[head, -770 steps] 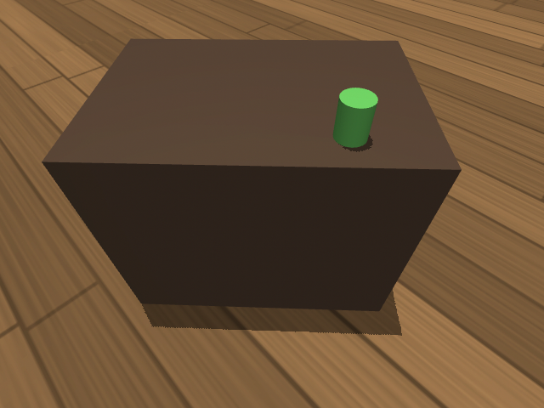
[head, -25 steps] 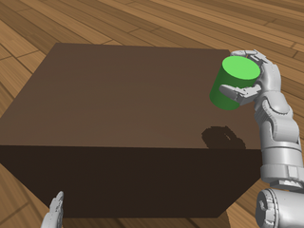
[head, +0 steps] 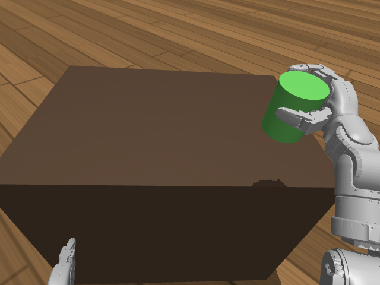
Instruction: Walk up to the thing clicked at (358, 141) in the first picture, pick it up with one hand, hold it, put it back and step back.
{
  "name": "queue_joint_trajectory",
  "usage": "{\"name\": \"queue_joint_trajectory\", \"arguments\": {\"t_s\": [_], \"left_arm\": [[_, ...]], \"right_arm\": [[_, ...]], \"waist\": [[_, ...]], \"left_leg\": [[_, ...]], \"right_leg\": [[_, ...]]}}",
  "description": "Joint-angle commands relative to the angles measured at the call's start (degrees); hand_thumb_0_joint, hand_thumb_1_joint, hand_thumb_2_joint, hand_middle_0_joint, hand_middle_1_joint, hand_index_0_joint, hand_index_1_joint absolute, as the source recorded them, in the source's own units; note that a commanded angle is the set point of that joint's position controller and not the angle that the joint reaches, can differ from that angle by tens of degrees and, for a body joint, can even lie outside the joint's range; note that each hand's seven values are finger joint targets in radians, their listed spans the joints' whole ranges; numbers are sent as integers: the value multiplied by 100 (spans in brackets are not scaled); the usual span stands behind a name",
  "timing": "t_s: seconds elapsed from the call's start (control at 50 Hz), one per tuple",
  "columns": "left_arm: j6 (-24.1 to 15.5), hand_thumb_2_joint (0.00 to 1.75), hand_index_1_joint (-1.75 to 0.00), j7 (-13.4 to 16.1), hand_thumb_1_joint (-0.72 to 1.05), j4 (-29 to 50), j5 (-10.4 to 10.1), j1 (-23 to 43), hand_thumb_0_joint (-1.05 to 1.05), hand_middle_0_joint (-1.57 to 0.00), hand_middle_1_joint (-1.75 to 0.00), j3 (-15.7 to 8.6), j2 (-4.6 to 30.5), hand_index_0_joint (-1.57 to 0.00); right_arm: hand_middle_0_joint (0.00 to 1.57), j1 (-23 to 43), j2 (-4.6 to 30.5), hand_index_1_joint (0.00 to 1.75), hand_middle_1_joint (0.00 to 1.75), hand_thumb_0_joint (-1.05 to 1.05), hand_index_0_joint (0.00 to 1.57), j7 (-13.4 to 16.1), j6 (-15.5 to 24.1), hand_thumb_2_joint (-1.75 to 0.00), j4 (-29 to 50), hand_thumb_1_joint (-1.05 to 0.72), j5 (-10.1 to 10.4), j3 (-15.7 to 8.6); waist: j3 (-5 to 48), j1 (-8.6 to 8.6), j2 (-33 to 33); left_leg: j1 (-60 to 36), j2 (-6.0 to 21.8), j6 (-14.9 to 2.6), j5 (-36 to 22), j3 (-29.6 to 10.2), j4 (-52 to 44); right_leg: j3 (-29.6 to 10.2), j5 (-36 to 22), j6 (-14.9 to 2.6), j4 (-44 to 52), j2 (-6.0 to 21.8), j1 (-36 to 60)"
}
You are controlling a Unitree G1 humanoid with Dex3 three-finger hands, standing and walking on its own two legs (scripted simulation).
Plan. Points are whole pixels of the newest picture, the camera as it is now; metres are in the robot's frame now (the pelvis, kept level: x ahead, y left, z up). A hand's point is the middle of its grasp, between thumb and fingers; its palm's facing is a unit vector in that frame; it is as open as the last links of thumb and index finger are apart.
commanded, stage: lift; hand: right
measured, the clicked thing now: (291, 108) +0.37 -0.17 +0.24
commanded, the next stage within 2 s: hold in 0.30 s
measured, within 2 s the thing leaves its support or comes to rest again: neither
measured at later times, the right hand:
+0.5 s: hand (310, 94) +0.35 -0.17 +0.28, palm faces +0.12 +0.99 -0.01, open 11.4 cm
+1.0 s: hand (315, 94) +0.34 -0.18 +0.29, palm faces +0.14 +0.99 -0.01, open 11.4 cm
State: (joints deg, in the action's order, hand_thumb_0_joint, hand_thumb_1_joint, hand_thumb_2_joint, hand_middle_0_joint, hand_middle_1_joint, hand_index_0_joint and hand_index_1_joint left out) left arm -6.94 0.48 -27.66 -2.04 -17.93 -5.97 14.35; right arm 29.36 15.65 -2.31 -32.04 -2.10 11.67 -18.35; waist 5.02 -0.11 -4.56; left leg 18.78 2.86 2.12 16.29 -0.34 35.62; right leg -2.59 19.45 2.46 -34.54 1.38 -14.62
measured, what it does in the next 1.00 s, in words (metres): stands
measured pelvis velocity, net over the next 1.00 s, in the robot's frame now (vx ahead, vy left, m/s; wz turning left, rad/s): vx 0.01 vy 0.00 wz -0.01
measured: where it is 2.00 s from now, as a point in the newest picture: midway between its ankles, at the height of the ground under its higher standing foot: outside the picture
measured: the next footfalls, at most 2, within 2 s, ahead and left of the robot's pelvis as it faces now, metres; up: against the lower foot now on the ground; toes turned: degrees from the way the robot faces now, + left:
none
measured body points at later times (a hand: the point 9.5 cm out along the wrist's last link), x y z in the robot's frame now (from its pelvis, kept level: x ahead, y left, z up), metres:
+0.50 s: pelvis +0.00 -0.01 +0.00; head -0.05 +0.03 +0.45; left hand +0.17 +0.25 -0.07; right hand +0.33 -0.23 +0.29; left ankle +0.03 +0.14 -0.73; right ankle -0.01 -0.15 -0.73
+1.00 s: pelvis +0.01 +0.00 +0.00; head -0.04 +0.04 +0.45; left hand +0.18 +0.25 -0.07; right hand +0.33 -0.23 +0.29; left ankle +0.03 +0.14 -0.73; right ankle -0.01 -0.15 -0.73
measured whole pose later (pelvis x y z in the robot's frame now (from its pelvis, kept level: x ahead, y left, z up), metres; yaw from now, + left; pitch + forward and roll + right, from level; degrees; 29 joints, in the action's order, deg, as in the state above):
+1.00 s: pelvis +0.01 +0.00 +0.00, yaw -1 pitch -1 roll +0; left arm -10.8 0.0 -32.6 -2.1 -16.5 -4.8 14.5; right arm 28.6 16.3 -2.1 -44.8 9.1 13.1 -20.0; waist 5.7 -0.6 -5.2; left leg 16.1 3.3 2.4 16.0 0.4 33.5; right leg -3.2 19.2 2.1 -33.0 1.0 -12.6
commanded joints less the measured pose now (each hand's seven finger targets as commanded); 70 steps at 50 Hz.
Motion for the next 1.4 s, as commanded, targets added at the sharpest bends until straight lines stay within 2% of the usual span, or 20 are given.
{"name": "queue_joint_trajectory", "arguments": {"t_s": [0.0, 0.16, 0.28, 0.36, 0.44, 0.48, 0.54, 0.64, 0.68, 0.72, 0.8, 0.84, 0.92, 0.94, 1.08, 1.18, 1.2, 1.24, 1.32, 1.38], "left_arm": [[-394, 5, -4, 49, -55, 730, -37, 744, 0, -3, -4, -275, 678, -3], [-594, 5, -4, 19, -54, 776, -26, 902, 0, -3, -4, -22, 489, -3], [-642, 5, -4, 80, -54, 763, -31, 909, 0, -3, -5, -282, 745, -4], [-658, 5, -5, 66, -55, 552, -35, 922, 0, -3, -5, -173, 638, -3], [-707, 5, -5, 63, -54, 513, -48, 879, 0, -4, -5, -310, 770, -4], [-721, 5, -5, 17, -54, 505, -56, 938, 0, -4, -5, -21, 545, -4], [-752, 5, -5, 43, -54, 494, -56, 1057, 0, -4, -5, -266, 752, -4], [-731, 5, -5, 3, -54, 509, -46, 1009, 0, -4, -5, -63, 614, -4], [-744, 4, -4, 9, -54, 460, -60, 1062, 0, -4, -5, -180, 718, -4], [-724, 5, -4, -19, -54, 347, -48, 1042, 0, -4, -5, 8, 568, -4], [-734, 5, -4, 0, -54, 465, -34, 1026, 0, -4, -4, -252, 782, -4], [-711, 5, -4, -21, -54, 382, -43, 883, 0, -4, -5, -77, 614, -4], [-721, 5, -4, -24, -54, 512, -50, 880, 0, -4, -4, -98, 616, -4], [-746, 5, -4, -23, -54, 574, -55, 983, 0, -4, -5, 51, 515, -4], [-770, 4, -5, 12, -54, 399, -52, 1214, 0, -4, -5, -196, 772, -5], [-762, 4, -4, -4, -53, 215, -45, 1080, 0, -4, -5, 9, 537, -5], [-784, 4, -4, 31, -53, 237, -31, 1007, 0, -4, -5, -179, 702, -5], [-793, 4, -4, 15, -53, 274, -28, 964, 0, -4, -5, -191, 702, -5], [-797, 5, -5, -33, -54, 133, -57, 982, 0, -4, -5, 28, 485, -4], [-857, 4, -5, -3, -53, 373, -54, 1285, 0, -4, -5, -40, 630, -5]], "right_arm": [[123, 2479, 1231, 139, 139, 0, 128, 19, 208, -125, 1233, -5, 45, -300], [123, 2661, 1234, 139, 139, 0, 128, 27, -31, -125, 1805, -8, 54, -266], [123, 2604, 1299, 139, 139, 0, 128, 88, -203, -125, 1795, -8, 97, -374], [122, 2517, 1223, 138, 138, 0, 126, 77, -350, -124, 1818, -8, 104, -323], [121, 2585, 1252, 140, 140, 0, 127, 22, -481, -127, 1842, -2, 112, -302], [122, 2585, 1215, 140, 140, 0, 127, -10, -547, -127, 1828, -5, 125, -276], [121, 2700, 1291, 139, 139, 0, 126, -2, -592, -126, 1951, -4, 158, -363], [123, 2627, 1230, 141, 141, 0, 128, -2, -725, -128, 2076, -7, 132, -314], [124, 2522, 1149, 141, 141, 0, 129, 0, -816, -128, 2002, -8, 159, -278], [124, 2386, 1250, 142, 142, 0, 129, -7, -843, -129, 1886, -9, 167, -408], [125, 2464, 1297, 143, 143, 0, 130, 20, -890, -129, 2028, -7, 180, -499], [126, 2480, 1363, 144, 144, 0, 131, 30, -858, -131, 2054, -7, 184, -547], [125, 2515, 1424, 144, 144, 0, 131, 36, -811, -130, 2396, -6, 161, -569], [125, 2477, 1228, 143, 143, 0, 131, 23, -817, -130, 2425, -7, 174, -390], [123, 2323, 1036, 142, 142, 0, 129, -68, -965, -129, 2311, -5, 181, -198], [122, 2325, 1406, 140, 140, 0, 128, -40, -939, -127, 2137, -5, 213, -561], [124, 2349, 1410, 142, 142, 0, 129, -19, -921, -129, 2119, -6, 223, -618], [125, 2516, 1536, 144, 144, 0, 131, 4, -886, -130, 2276, -4, 228, -679], [124, 2503, 1275, 144, 144, 0, 130, -11, -885, -131, 2330, -2, 204, -395], [123, 2519, 1032, 143, 143, 0, 129, -56, -944, -130, 2397, -3, 201, -152]], "waist": [[778, -8, 681], [1085, -70, 412], [1034, -18, 480], [859, -21, 494], [966, 6, 379], [838, -84, 464], [1043, -70, 495], [1231, -88, 404], [1033, -54, 461], [820, -121, 512], [992, -46, 703], [965, -74, 637], [1202, -92, 520], [1099, -100, 493], [922, -4, 375], [780, -83, 574], [919, -48, 693], [1065, -78, 452], [1001, -84, 288], [964, -27, 376]], "left_leg": [[-315, -201, -30, -677, 408, -739], [-527, -217, -65, -582, 446, -750], [-499, -226, -66, -617, 473, -766], [-419, -226, -68, -428, 485, -830], [-450, -251, -87, -830, 509, -754], [-476, -256, -83, -848, 525, -746], [-555, -258, -94, -872, 524, -749], [-670, -223, -95, -1351, 504, -679], [-578, -238, -86, -1157, 520, -718], [-576, -223, -69, -972, 519, -786], [-606, -216, -44, -990, 508, -805], [-594, -212, -52, -1128, 504, -780], [-647, -202, -76, -1213, 490, -739], [-635, -207, -74, -1197, 489, -732], [-538, -227, -85, -1076, 517, -761], [-575, -214, -53, -777, 518, -849], [-583, -240, -48, -873, 532, -839], [-630, -231, -87, -1015, 512, -775], [-583, -231, -101, -1102, 495, -751], [-555, -235, -90, -888, 495, -813]], "right_leg": [[351, -818, -298, 520, -231, 98], [288, -775, -275, 592, -230, 182], [281, -824, -267, 609, -229, 256], [270, -669, -280, 647, -238, 166], [230, -1079, -245, 645, -205, 317], [228, -1144, -238, 632, -208, 230], [214, -1192, -230, 636, -198, 317], [248, -1700, -216, 489, -230, 438], [237, -1496, -225, 563, -217, 397], [238, -1270, -246, 586, -241, 246], [260, -1232, -277, 582, -246, 323], [264, -1377, -265, 545, -260, 330], [269, -1502, -256, 510, -256, 464], [271, -1488, -250, 518, -250, 425], [208, -1393, -239, 577, -217, 412], [217, -1056, -273, 616, -254, 236], [220, -1149, -277, 630, -237, 296], [229, -1317, -238, 596, -231, 352], [243, -1422, -230, 577, -230, 357], [233, -1203, -246, 618, -222, 385]]}}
